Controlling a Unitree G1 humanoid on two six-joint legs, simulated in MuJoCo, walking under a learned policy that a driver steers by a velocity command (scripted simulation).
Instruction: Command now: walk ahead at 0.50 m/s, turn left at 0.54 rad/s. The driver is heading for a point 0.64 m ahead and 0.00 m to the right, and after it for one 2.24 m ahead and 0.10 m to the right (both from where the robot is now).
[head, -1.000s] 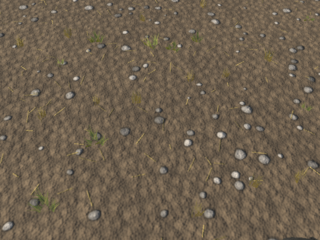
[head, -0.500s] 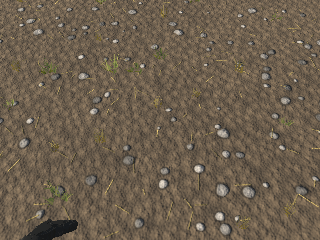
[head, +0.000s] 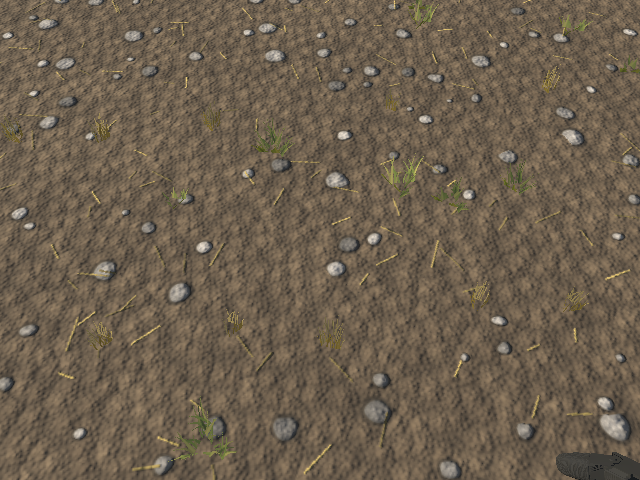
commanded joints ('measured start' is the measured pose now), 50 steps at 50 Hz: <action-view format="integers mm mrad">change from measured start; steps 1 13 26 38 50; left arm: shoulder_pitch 4 -274 62 -26 124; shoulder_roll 78 50 162 137 152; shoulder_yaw -10 -14 32 11 14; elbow -136 -208 -129 -82 -89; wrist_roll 12 16 -15 -5 -28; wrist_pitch -75 -64 -80 -54 7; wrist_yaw -18 -25 -54 -27 -4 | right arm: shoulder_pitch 370 216 337 43 189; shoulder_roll -287 -167 -153 -38 -137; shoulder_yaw -94 -54 -26 -3 -38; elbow -9 -12 22 -47 -46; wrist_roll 1 -8 12 -31 -38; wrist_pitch -6 -22 -34 -43 -12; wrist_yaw -27 -67 -64 -54 -64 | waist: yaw -153 -89 43 -8 -87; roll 151 64 -201 -78 160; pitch -444 -54 -242 -24 -411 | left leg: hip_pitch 965 242 -256 -67 727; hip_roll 362 94 -22 82 435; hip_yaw -895 -252 -238 -79 -473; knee -262 -380 692 81 -147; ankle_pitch -149 157 -400 118 635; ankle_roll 348 137 -64 -122 197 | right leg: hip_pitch -757 -551 238 -178 -654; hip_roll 118 10 -301 -78 82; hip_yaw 275 262 945 335 352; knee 780 62 -335 -423 654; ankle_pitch -131 521 -59 790 -220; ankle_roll -5 52 -302 -219 26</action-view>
